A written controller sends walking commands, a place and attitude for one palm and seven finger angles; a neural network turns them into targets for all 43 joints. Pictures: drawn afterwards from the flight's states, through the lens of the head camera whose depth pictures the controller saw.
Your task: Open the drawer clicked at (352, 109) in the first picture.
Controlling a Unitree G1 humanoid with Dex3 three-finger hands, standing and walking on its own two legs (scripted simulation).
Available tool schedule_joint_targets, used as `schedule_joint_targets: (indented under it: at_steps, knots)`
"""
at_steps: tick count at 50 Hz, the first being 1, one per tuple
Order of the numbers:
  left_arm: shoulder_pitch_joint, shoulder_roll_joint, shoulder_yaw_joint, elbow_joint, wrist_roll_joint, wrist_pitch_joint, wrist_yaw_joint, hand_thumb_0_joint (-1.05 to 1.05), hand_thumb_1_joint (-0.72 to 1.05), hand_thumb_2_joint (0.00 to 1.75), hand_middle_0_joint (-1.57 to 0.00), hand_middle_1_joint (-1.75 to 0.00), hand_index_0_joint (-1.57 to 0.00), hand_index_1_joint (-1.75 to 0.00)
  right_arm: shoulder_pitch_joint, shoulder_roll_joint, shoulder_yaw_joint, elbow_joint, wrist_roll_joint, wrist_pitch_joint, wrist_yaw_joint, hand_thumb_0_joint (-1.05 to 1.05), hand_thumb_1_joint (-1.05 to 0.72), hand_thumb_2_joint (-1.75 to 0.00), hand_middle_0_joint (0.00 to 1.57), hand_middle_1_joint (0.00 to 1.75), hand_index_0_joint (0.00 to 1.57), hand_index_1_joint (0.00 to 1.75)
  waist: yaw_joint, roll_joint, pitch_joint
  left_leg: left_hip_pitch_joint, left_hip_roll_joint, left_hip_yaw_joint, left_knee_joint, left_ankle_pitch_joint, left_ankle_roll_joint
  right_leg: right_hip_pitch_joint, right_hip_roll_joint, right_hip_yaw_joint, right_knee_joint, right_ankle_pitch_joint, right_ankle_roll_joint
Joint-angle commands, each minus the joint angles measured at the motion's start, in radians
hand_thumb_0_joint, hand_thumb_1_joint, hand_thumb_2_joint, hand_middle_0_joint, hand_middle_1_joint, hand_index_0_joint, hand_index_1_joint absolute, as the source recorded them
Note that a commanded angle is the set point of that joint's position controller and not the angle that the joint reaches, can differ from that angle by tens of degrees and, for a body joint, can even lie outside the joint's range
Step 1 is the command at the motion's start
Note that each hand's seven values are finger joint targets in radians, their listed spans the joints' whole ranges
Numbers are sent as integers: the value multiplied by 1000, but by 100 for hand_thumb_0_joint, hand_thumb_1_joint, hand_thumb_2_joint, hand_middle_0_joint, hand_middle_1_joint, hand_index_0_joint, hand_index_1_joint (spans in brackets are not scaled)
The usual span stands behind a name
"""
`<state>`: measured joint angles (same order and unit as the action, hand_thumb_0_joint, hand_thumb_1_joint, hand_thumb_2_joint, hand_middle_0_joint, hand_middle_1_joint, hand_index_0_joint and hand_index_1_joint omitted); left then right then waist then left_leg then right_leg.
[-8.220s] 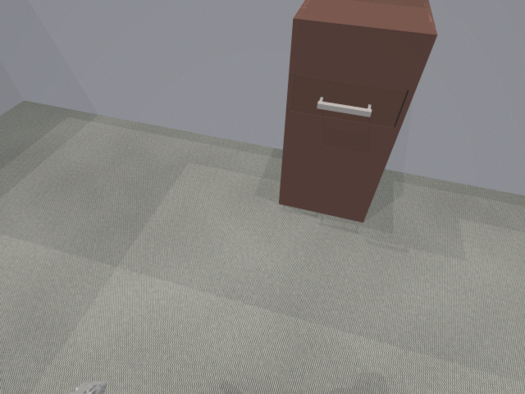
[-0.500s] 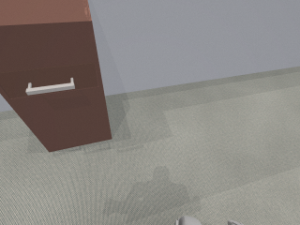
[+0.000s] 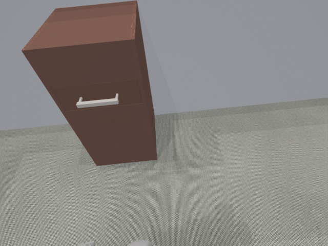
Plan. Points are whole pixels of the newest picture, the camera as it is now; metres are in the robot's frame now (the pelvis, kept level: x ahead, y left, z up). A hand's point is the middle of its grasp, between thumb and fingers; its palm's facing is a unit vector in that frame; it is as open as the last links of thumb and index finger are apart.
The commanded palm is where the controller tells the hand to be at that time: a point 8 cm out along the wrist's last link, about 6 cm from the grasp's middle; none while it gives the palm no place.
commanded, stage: take the last steps up to it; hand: left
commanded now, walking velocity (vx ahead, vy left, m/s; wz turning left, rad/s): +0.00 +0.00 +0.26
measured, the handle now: (98, 100) +0.75 +0.35 -0.13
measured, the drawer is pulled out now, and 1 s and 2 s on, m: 0.00 0.00 0.00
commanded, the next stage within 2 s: come to a stop and stand still in 0.88 s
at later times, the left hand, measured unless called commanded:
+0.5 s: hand out of the picture +0.00 +0.28 -0.18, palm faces +0.17 -0.97 -0.17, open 7.4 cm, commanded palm none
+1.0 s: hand (99, 195) +0.31 +0.25 -0.17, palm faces +0.13 -0.98 -0.18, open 7.4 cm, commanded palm none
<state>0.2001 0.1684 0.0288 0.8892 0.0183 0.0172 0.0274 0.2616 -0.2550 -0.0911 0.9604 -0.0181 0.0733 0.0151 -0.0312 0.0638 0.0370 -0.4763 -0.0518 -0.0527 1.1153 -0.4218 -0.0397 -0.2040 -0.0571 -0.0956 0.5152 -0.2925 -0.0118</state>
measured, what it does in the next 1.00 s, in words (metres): walks ahead: left foot, then right foot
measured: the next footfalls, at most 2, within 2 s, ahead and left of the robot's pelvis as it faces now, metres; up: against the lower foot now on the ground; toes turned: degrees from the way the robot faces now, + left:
left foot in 0.30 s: +0.01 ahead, +0.15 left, +0.00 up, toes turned +10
right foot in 0.88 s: +0.33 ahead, +0.01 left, +0.00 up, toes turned -2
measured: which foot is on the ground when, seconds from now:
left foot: up 0.00-0.28, down 0.30-0.88, up 0.90-1.00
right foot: down 0.00-0.30, up 0.32-0.86, down 0.88-1.00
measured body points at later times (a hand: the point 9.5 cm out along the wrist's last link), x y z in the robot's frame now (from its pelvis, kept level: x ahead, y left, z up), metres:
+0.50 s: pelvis +0.04 +0.09 +0.01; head +0.03 +0.12 +0.46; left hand -0.01 +0.33 -0.16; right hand +0.09 -0.15 -0.13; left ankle -0.03 +0.14 -0.74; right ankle +0.06 -0.07 -0.65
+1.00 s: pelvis +0.23 +0.07 -0.01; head +0.24 +0.06 +0.44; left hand +0.30 +0.30 -0.15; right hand +0.15 -0.15 -0.17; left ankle +0.09 +0.17 -0.63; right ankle +0.29 +0.01 -0.74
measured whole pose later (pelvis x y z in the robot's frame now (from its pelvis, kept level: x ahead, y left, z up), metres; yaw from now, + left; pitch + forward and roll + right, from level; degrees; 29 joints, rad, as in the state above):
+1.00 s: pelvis +0.23 +0.07 -0.01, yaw +7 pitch -2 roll +0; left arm 0.15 0.14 0.04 1.01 0.01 -0.06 0.01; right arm 0.46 -0.12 -0.04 1.15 0.00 -0.02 -0.02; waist -0.04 0.02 0.06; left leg -0.30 0.03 0.02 1.27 -0.43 0.03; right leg -0.30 0.01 -0.17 0.58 -0.24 -0.09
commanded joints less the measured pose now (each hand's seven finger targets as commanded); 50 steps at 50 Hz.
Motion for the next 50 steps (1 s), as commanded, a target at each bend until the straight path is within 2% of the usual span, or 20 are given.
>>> schedule_joint_targets:
  at_steps: [1, 6, 9, 12, 13, 14, 15, 16, 17, 22, 30, 37, 39, 41, 42, 43, 44, 45, 47, 50]
  knots:
    - [5, 184, 45, -52, 2, -32, 10, 0, 90, 90, -20, -30, -20, -30, -17, -51, -6, -51, -3, -14, -1, 0, -90, -90, 20, 30, 20, 30, 21, -243, 14, -50, 64, 11, 40, 53, -25, 7, -234, 137, -215, 285, -92]
    - [114, 215, 55, 7, 14, -31, 6, 0, 90, 90, -20, -30, -20, -30, -103, -25, 12, -60, 3, -22, -2, 0, -90, -90, 20, 30, 20, 30, 72, -269, -6, 9, 67, 70, -205, -25, -27, 87, -256, 134, -192, 361, -114]
    - [151, 233, 64, 42, 17, -35, -1, 0, 90, 90, -20, -30, -20, -30, -130, -16, 23, -66, 3, -40, 5, 0, -90, -90, 20, 30, 20, 30, 95, -279, -22, 63, 73, 112, -344, -43, -11, 106, -286, 158, -214, 171, -114]
    - [137, 233, 63, 65, 13, -34, -9, 0, 90, 90, -20, -30, -20, -30, -60, -13, 31, -40, 0, -64, 6, 0, -90, -90, 20, 30, 20, 30, 59, -263, -32, 248, 52, 159, -570, 38, 13, 8, -251, 120, -177, -23, -78]
    - [111, 220, 61, 65, 5, -31, -11, 0, 90, 90, -20, -30, -20, -30, 12, -28, 29, -15, 1, -76, 2, 0, -90, -90, 20, 30, 20, 30, 19, -188, -47, 389, 52, 158, -701, 112, 20, -80, -219, 74, -111, -93, -43]
    - [108, 171, 52, 56, -2, -26, -16, 0, 90, 90, -20, -30, -20, -30, 89, -93, 13, 5, -1, -86, -4, 0, -90, -90, 20, 30, 20, 30, -15, 11, -80, 550, 167, -9, -786, 44, 64, -236, -140, 2, 71, -181, 7]
    - [79, 93, 32, 23, -2, -23, -24, 0, 90, 90, -20, -30, -20, -30, 175, -193, -10, 24, -9, -89, -12, 0, -90, -90, 20, 30, 20, 30, -57, 319, -52, 606, 405, -332, -892, -22, 156, -449, -10, -106, 337, -318, 61]
    - [-5, 109, 27, 1, 8, -25, -20, 0, 90, 90, -20, -30, -20, -30, 215, -199, -8, 41, -10, -84, -20, 0, -90, -90, 20, 30, 20, 30, -81, 229, 20, 524, 461, -381, -937, -31, 225, -499, -25, -8, 462, -323, 41]
    - [-15, 112, 30, 11, 12, -26, -22, 0, 90, 90, -20, -30, -20, -30, 175, -154, 7, 40, -11, -88, -27, 0, -90, -90, 20, 30, 20, 30, -59, 164, 51, 467, 431, -335, -954, -63, 234, -495, -56, 33, 521, -257, 31]
    - [64, 90, 25, 106, 10, -31, -45, 0, 90, 90, -20, -30, -20, -30, 115, -51, 45, 45, 3, -128, -43, 0, -90, -90, 20, 30, 20, 30, 16, 50, 110, 414, 293, -99, -939, 388, 180, -444, -63, 38, 614, 10, 50]
    - [-15, 76, 28, 94, 3, -18, -39, 0, 90, 90, -20, -30, -20, -30, 245, -12, 52, 119, 9, -148, -59, 0, -90, -90, 20, 30, 20, 30, 16, 36, 118, 526, 301, -30, -909, 709, 159, -549, -52, 34, 570, 104, 64]
    - [-200, 36, 14, 31, -4, -35, -46, 0, 90, 90, -20, -30, -20, -30, 353, 1, 54, 182, -7, -149, -70, 0, -90, -90, 20, 30, 20, 30, -37, 41, 152, 598, 310, -13, -843, 926, 168, -493, -16, -18, 287, 74, 16]
    - [-155, 42, 12, 41, -5, -43, -42, 0, 90, 90, -20, -30, -20, -30, 351, -12, 55, 193, -6, -145, -71, 0, -90, -90, 20, 30, 20, 30, -10, 50, 108, 574, 295, 15, -759, 1183, 153, -332, 45, -66, 195, 30, -19]
    - [1, 58, 20, 90, -2, -53, -33, 0, 90, 90, -20, -30, -20, -30, 321, -36, 48, 190, 3, -143, -73, 0, -90, -90, 20, 30, 20, 30, 59, 63, 31, 552, 278, 46, -605, 1337, 121, -137, 96, -95, 120, 66, -45]
    - [125, 83, 31, 126, -1, -62, -30, 0, 90, 90, -20, -30, -20, -30, 293, -46, 43, 181, 11, -143, -72, 0, -90, -90, 20, 30, 20, 30, 119, 48, -26, 480, 257, 62, -468, 1252, 101, 38, 87, -77, 39, 160, -54]
    - [260, 146, 49, 166, 6, -77, -24, 0, 90, 90, -20, -30, -20, -30, 283, -27, 41, 168, 21, -145, -62, 0, -90, -90, 20, 30, 20, 30, 174, -18, -109, 277, 212, 75, -230, 979, 81, 300, -35, 59, 20, 315, -113]
    - [359, 228, 72, 186, 4, -86, -13, 0, 90, 90, -20, -30, -20, -30, 323, 33, 46, 143, 33, -149, -54, 0, -90, -90, 20, 30, 20, 30, 172, -227, -232, 14, 24, 124, 123, 62, 50, 501, -352, 501, -50, 619, -260]
    - [337, 249, 70, 181, -16, -79, -11, 0, 90, 90, -20, -30, -20, -30, 296, 25, 43, 134, 33, -144, -56, 0, -90, -90, 20, 30, 20, 30, 145, -155, -231, 10, 39, 35, 297, -161, 76, 384, -433, 571, -158, 573, -325]
    - [128, 159, 52, 131, -15, -74, -4, 0, 90, 90, -20, -30, -20, -30, 216, 59, 42, 118, 15, -126, -43, 0, -90, -90, 20, 30, 20, 30, 86, -87, 11, -46, 132, 5, 284, -9, 80, 66, -349, 436, -274, 206, -263]
    - [14, 56, 17, 109, -6, -82, 4, 0, 90, 90, -20, -30, -20, -30, 246, 118, 53, 130, -2, -86, -36, 0, -90, -90, 20, 30, 20, 30, -14, -47, 88, 82, 169, 24, 110, 63, 54, -237, -250, 191, -327, 261, -172]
